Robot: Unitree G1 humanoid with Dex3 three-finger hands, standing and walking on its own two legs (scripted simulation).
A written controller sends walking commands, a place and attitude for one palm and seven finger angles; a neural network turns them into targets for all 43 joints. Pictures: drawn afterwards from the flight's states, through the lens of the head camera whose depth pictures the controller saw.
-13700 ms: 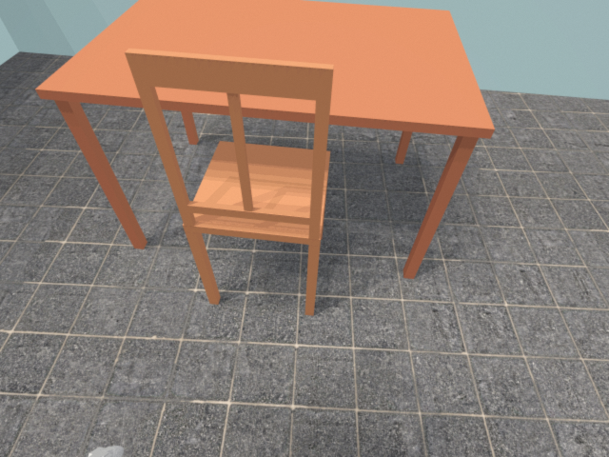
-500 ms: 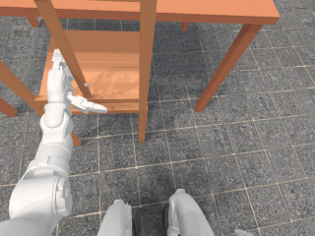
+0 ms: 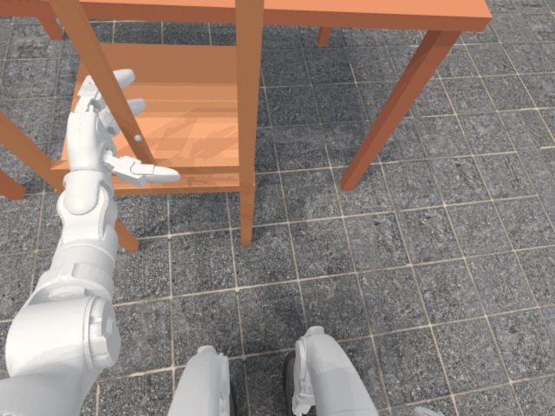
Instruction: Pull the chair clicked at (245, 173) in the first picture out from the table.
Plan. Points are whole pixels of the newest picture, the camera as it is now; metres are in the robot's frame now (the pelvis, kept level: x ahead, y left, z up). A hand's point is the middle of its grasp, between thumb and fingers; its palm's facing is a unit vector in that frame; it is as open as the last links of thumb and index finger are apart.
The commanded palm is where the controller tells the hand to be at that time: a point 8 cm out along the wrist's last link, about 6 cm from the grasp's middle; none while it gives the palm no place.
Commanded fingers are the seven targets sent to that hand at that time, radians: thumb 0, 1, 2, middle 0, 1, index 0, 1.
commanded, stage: hook a spindle and tug to test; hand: left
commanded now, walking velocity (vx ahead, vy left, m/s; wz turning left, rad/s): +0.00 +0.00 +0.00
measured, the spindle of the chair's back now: (115, 100) +0.54 +0.19 +0.05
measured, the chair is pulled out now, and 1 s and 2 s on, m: -0.02 0.01 0.08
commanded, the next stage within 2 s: step backward, pulling the chair out in 1.06 s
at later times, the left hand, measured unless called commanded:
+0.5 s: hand (136, 134) +0.50 +0.17 +0.02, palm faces +0.04 -1.00 -0.01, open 5.6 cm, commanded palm +0.46 +0.20 +0.03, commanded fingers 0.00 0.90 0.90 -0.50 -1.45 -0.50 -1.45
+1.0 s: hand (140, 150) +0.47 +0.16 +0.02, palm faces +0.02 -1.00 +0.00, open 5.6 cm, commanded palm +0.43 +0.20 +0.03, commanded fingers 0.00 0.90 0.90 -0.50 -1.45 -0.50 -1.45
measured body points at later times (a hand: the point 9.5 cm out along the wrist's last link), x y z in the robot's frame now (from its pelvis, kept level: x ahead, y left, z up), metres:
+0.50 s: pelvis +0.01 +0.01 +0.01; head +0.18 +0.03 +0.43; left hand +0.49 +0.22 +0.03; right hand +0.05 -0.25 -0.11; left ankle +0.00 +0.09 -0.62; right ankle +0.05 -0.11 -0.62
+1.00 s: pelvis +0.04 +0.01 +0.02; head +0.19 +0.03 +0.44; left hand +0.47 +0.22 +0.03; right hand +0.11 -0.25 -0.10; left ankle +0.00 +0.09 -0.62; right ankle +0.05 -0.11 -0.62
